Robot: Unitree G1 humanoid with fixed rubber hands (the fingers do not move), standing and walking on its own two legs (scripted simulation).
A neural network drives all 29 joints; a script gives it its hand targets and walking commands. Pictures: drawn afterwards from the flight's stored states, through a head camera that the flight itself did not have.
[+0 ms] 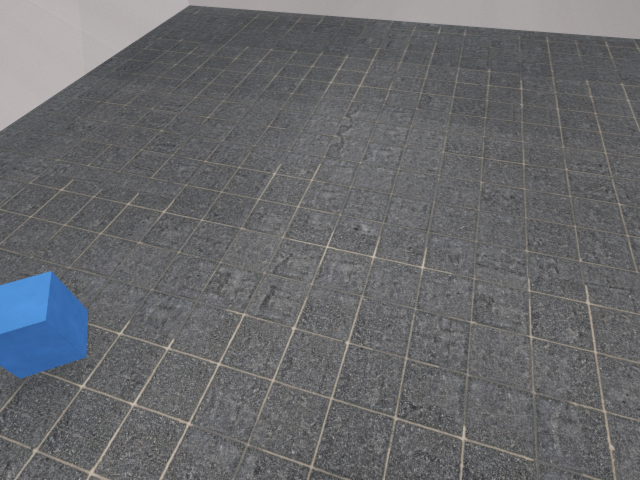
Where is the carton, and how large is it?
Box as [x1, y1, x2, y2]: [0, 271, 87, 378]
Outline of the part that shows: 51,271 0,285 0,365 20,378 85,357 86,354 87,310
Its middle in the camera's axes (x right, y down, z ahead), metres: -0.95 +0.28 +1.30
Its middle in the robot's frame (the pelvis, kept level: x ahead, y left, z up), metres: +0.70 +1.02 -0.65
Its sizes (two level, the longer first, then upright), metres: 0.210 0.200 0.250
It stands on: the floor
